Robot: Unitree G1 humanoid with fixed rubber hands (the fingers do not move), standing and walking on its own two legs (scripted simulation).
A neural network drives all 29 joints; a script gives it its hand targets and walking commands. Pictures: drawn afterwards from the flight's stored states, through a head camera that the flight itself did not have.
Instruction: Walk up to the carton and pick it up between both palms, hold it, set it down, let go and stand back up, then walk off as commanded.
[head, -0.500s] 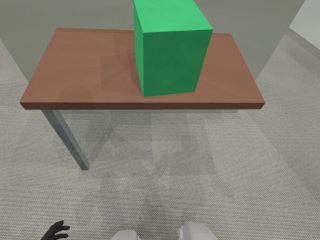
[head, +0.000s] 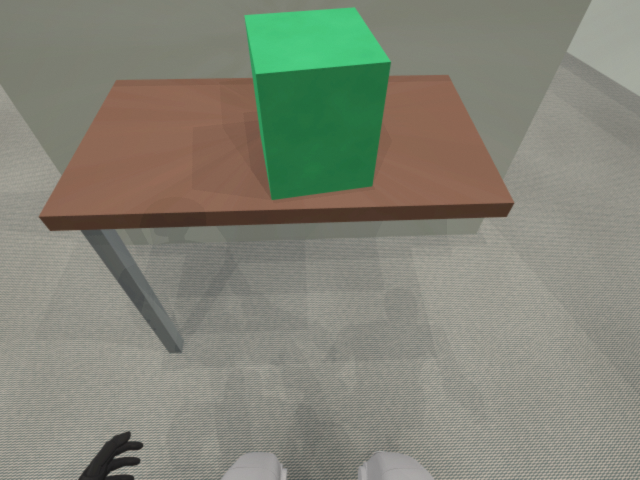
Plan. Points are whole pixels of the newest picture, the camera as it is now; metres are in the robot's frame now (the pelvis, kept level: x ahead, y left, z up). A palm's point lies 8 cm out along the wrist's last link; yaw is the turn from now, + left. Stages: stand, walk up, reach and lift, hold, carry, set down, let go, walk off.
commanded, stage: walk up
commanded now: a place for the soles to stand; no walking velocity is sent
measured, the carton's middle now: (312, 106) +0.70 +0.04 +0.07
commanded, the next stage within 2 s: none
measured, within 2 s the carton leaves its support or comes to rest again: neither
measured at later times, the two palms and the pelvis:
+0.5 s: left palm out of the picture +0.11 +0.29 -0.10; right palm out of the picture +0.04 -0.32 -0.09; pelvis +0.02 -0.01 +0.01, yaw +0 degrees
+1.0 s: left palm out of the picture +0.11 +0.30 -0.11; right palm out of the picture +0.07 -0.30 -0.08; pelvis +0.01 +0.01 +0.01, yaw +2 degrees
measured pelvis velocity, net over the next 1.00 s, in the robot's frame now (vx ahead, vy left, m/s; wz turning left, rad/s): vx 0.01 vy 0.01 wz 0.04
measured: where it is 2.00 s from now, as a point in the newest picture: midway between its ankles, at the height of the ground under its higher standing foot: outside the picture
